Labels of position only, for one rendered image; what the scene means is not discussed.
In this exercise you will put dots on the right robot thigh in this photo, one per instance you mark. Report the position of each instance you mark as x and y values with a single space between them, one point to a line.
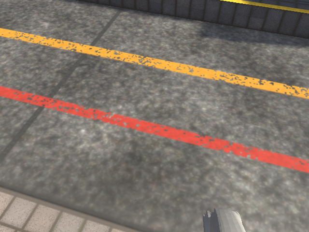
222 220

